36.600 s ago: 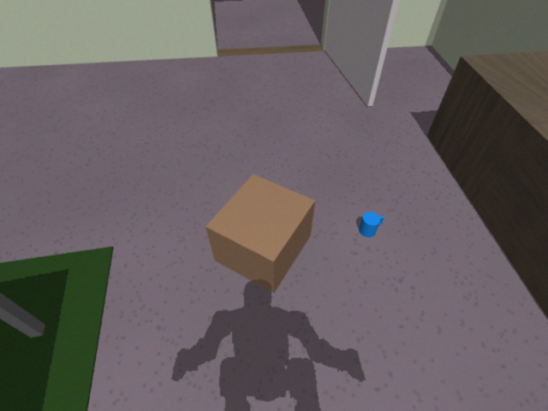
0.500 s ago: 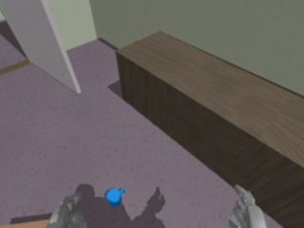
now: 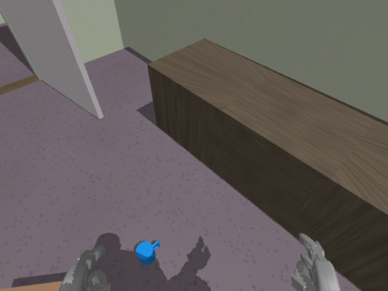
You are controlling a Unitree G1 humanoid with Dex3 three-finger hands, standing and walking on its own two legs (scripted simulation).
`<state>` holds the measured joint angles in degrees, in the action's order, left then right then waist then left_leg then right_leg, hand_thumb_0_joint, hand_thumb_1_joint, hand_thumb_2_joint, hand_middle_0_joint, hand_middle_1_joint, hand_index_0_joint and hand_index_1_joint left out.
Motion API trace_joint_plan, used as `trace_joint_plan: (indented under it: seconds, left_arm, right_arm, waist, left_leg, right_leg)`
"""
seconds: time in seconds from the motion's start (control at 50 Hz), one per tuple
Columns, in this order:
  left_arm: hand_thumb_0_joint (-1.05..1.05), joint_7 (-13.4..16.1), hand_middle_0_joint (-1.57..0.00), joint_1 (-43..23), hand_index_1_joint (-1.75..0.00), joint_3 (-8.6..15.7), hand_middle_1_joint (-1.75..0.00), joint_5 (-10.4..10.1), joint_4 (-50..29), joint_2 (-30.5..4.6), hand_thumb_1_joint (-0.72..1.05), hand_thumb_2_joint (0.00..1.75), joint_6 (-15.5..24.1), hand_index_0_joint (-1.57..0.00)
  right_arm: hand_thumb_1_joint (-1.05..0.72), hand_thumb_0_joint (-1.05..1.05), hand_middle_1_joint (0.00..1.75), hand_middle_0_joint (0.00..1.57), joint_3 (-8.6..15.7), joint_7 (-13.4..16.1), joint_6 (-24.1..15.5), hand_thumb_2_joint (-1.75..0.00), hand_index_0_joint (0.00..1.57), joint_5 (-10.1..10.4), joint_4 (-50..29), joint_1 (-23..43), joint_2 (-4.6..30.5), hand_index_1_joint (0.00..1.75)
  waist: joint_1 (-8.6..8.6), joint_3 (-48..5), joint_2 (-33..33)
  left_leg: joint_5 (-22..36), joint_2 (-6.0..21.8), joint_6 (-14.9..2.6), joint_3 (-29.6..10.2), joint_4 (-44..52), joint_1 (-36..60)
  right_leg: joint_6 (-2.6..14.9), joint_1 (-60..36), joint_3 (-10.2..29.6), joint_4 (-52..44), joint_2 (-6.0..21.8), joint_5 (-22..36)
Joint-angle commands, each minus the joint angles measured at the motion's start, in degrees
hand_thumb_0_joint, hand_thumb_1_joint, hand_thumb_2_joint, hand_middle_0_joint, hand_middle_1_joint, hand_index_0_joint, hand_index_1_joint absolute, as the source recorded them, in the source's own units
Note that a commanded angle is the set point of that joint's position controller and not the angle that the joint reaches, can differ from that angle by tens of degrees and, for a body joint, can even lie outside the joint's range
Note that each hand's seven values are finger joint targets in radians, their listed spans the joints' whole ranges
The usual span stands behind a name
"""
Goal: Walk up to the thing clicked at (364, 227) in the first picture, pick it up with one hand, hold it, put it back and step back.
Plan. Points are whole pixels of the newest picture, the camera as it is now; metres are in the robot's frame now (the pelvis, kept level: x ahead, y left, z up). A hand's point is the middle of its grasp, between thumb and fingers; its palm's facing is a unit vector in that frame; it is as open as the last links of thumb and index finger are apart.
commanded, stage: home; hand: left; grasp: from above
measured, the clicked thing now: (149, 250) +0.42 +0.21 -0.67
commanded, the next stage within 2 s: stand in 0.66 s
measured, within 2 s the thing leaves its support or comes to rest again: neither
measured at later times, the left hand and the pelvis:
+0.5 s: hand (106, 290) +0.16 +0.18 -0.05, palm faces +0.04 -0.98 -0.21, open 7.4 cm; pelvis +0.00 +0.00 +0.00, yaw +0 degrees
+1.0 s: hand out of the picture +0.13 +0.23 -0.10, palm faces +0.01 -0.94 -0.34, open 7.4 cm; pelvis -0.01 +0.00 +0.03, yaw +0 degrees
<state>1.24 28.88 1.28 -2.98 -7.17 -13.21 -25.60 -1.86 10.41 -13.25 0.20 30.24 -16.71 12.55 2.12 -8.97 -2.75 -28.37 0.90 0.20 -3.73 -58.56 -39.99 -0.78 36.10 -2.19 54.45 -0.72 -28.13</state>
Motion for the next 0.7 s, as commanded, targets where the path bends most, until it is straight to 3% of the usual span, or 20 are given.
trace_joint_plan:
  seconds: [0.0,0.12,0.14,0.2,0.24,0.32,0.38,0.44,0.54,0.56,0.64,0.68]
  left_arm:
    - [0.0,0.3,-0.2,0.0,-0.3,4.0,-0.3,0.1,-10.6,-5.7,0.9,0.9,2.9,-0.2]
    - [0.0,0.2,-0.2,-1.5,-0.3,3.4,-0.3,0.2,-12.2,-5.5,0.9,0.9,2.9,-0.2]
    - [0.0,0.3,-0.2,-0.1,-0.3,4.4,-0.3,0.0,-10.2,-5.7,0.9,0.9,2.8,-0.2]
    - [0.0,0.1,-0.2,-1.8,-0.3,3.4,-0.3,0.1,-12.8,-5.8,0.9,0.9,3.1,-0.2]
    - [0.0,0.3,-0.2,-1.0,-0.3,3.7,-0.3,0.0,-10.7,-5.6,0.9,0.9,2.8,-0.2]
    - [0.0,0.3,-0.2,-0.1,-0.3,4.5,-0.3,0.1,-10.5,-6.1,0.9,0.9,2.9,-0.2]
    - [0.0,0.2,-0.2,-1.6,-0.3,2.9,-0.3,0.1,-11.8,-5.3,0.9,0.9,3.0,-0.2]
    - [0.0,0.4,-0.2,-1.0,-0.3,4.1,-0.3,0.0,-11.9,-5.9,0.9,0.9,2.9,-0.2]
    - [0.0,0.4,-0.2,-0.2,-0.3,4.2,-0.3,0.1,-11.9,-6.2,0.9,0.9,3.1,-0.2]
    - [0.0,0.4,-0.2,-1.0,-0.3,3.3,-0.3,0.2,-12.8,-5.5,0.9,0.9,3.1,-0.2]
    - [0.0,0.3,-0.2,-1.2,-0.3,3.9,-0.3,0.1,-12.5,-6.0,0.9,0.9,3.0,-0.2]
    - [0.0,0.4,-0.2,0.7,-0.3,4.2,-0.3,0.2,-11.2,-6.1,0.9,0.9,2.7,-0.2]
  right_arm:
    - [-0.9,0.0,0.3,0.2,3.1,0.5,-3.1,-0.9,0.2,0.3,-9.2,3.9,7.3,0.3]
    - [-0.9,0.0,0.3,0.2,3.0,0.3,-3.1,-0.9,0.2,0.2,-9.4,3.8,7.0,0.3]
    - [-0.9,0.0,0.3,0.2,3.4,0.4,-2.9,-0.9,0.2,0.2,-9.1,3.4,7.4,0.3]
    - [-0.9,0.0,0.3,0.2,3.2,0.3,-2.9,-0.9,0.2,0.2,-9.5,3.5,7.3,0.3]
    - [-0.9,0.0,0.3,0.2,3.2,0.4,-2.8,-0.9,0.2,0.3,-9.3,3.7,7.4,0.3]
    - [-0.9,0.0,0.3,0.2,3.2,0.5,-2.9,-0.9,0.2,0.2,-9.4,3.7,7.3,0.3]
    - [-0.9,0.0,0.3,0.2,3.1,0.3,-2.8,-0.9,0.2,0.3,-9.4,3.8,7.2,0.3]
    - [-0.9,0.0,0.3,0.2,3.1,0.3,-2.9,-0.9,0.2,0.4,-9.7,4.1,7.3,0.3]
    - [-0.9,0.0,0.3,0.2,3.5,0.5,-2.8,-0.9,0.2,0.4,-9.5,3.4,7.5,0.3]
    - [-0.9,0.0,0.3,0.2,3.3,0.4,-2.9,-0.9,0.2,0.4,-9.8,3.4,7.2,0.3]
    - [-0.9,0.0,0.3,0.2,3.3,0.3,-2.9,-0.9,0.2,0.3,-9.7,3.5,7.3,0.3]
    - [-0.9,0.0,0.3,0.2,3.5,0.4,-2.7,-0.9,0.2,0.3,-9.4,3.0,7.5,0.3]
  waist:
    - [0.23,-5.5,0.8]
    - [0.2,-5.1,-0.9]
    - [0.19,-5.3,0.2]
    - [0.43,-6.1,-1.2]
    - [0.27,-3.3,0.1]
    - [0.21,-4.3,0.6]
    - [0.62,-3.7,-0.8]
    - [-0.08,-3.5,-1.4]
    - [0.22,-6.1,-0.2]
    - [0.32,-5.9,-0.7]
    - [0.08,-4.8,-0.4]
    - [0.14,-6.1,-0.4]
  left_leg:
    - [14.7,-0.7,-1.0,0.9,9.2,6.4]
    - [15.2,-0.5,-0.73,0.4,9.6,6.7]
    - [14.7,-0.6,-0.89,0.7,9.2,6.4]
    - [15.2,-0.6,-0.77,0.6,9.5,7.2]
    - [12.6,-0.5,-0.93,0.5,9.8,5.5]
    - [11.6,-0.8,-1.06,0.9,9.6,5.4]
    - [10.8,-0.6,-0.93,0.6,10.2,5.6]
    - [9.6,-0.6,-0.81,0.5,10.5,5.3]
    - [14.4,-0.5,-0.82,0.6,9.3,6.6]
    - [15.3,-0.5,-0.77,0.6,9.3,7.0]
    - [12.9,-0.7,-0.93,0.7,9.6,5.9]
    - [15.1,-0.6,-0.81,0.6,9.3,6.8]
  right_leg:
    - [0.86,-2.2,-1.2,-8.5,-0.9,13.4]
    - [1.02,-1.5,-1.5,-7.9,-0.9,13.5]
    - [0.86,-1.9,-1.3,-8.3,-0.9,13.4]
    - [1.07,-1.6,-1.3,-7.9,-0.9,13.6]
    - [0.88,-0.8,-1.4,-8.5,-0.9,11.5]
    - [0.84,-1.2,-1.2,-8.9,-0.8,10.7]
    - [0.91,-0.4,-1.3,-8.6,-0.9,10.1]
    - [1.01,-0.2,-1.3,-8.6,-1.0,8.8]
    - [1.0,-1.4,-1.3,-7.7,-1.0,12.9]
    - [1.05,-1.0,-1.2,-7.8,-1.0,13.7]
    - [0.95,-1.1,-1.2,-8.3,-0.9,11.9]
    - [1.02,-1.6,-1.3,-7.7,-0.9,13.5]
